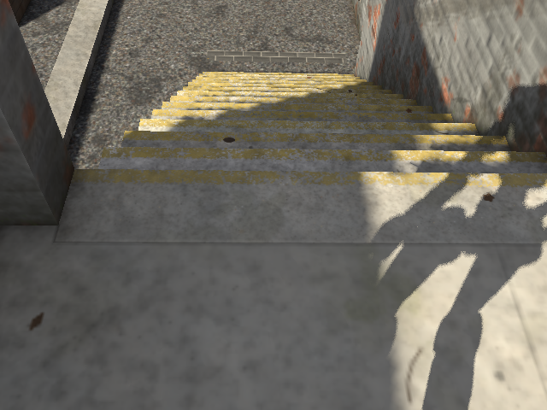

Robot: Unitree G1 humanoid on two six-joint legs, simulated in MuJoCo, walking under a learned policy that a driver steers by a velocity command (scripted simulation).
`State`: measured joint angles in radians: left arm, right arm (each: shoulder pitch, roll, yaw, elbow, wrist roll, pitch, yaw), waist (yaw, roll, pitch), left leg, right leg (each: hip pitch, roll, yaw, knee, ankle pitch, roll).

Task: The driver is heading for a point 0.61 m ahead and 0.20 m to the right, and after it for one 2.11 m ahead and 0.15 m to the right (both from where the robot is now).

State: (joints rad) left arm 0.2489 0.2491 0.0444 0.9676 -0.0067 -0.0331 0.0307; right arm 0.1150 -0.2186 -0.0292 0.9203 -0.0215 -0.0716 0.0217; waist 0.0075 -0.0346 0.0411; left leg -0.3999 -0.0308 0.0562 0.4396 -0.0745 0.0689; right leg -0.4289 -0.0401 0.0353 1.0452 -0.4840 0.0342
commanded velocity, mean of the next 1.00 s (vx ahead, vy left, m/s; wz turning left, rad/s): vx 0.21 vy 0.00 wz -0.12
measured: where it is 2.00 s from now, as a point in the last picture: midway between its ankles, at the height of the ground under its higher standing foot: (355, 260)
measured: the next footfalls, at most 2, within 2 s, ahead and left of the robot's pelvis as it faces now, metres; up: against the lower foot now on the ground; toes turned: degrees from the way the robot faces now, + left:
right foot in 0.18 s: +0.10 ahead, -0.15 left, +0.00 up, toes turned +0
right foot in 1.16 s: +0.47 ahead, -0.17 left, +0.00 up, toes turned -17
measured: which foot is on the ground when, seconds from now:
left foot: down 0.00-1.00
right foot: up 0.00-0.16, down 0.18-0.70, up 0.72-1.00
